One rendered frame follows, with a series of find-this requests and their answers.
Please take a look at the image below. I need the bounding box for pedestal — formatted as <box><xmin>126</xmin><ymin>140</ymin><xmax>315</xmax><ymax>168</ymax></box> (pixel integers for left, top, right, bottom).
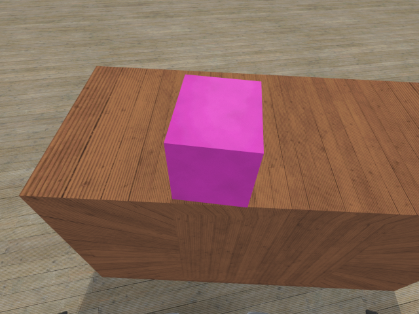
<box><xmin>19</xmin><ymin>66</ymin><xmax>419</xmax><ymax>291</ymax></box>

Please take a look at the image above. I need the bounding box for carton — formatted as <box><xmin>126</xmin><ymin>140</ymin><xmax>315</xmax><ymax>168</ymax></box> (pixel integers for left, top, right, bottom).
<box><xmin>164</xmin><ymin>75</ymin><xmax>264</xmax><ymax>207</ymax></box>

